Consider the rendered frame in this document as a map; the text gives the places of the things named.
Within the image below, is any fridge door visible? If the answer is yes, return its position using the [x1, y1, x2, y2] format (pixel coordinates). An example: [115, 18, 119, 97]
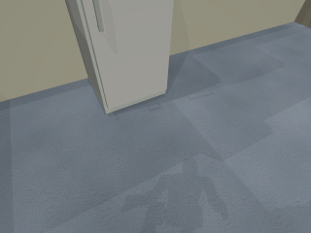
[81, 0, 174, 110]

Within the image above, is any handle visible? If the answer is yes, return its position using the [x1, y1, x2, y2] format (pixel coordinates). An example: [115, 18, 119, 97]
[92, 0, 104, 32]

